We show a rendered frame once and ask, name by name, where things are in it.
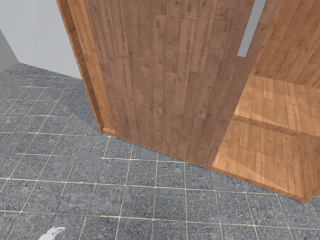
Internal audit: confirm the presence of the handle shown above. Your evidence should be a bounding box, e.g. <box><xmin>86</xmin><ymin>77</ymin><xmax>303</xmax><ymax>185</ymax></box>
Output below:
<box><xmin>237</xmin><ymin>0</ymin><xmax>266</xmax><ymax>57</ymax></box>

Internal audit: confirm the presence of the wardrobe door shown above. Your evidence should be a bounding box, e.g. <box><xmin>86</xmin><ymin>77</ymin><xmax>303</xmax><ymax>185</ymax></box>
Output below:
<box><xmin>84</xmin><ymin>0</ymin><xmax>280</xmax><ymax>168</ymax></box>
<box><xmin>67</xmin><ymin>0</ymin><xmax>115</xmax><ymax>130</ymax></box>

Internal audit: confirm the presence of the robot left hand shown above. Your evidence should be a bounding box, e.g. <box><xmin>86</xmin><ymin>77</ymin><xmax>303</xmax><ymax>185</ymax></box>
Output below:
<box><xmin>38</xmin><ymin>227</ymin><xmax>66</xmax><ymax>240</ymax></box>

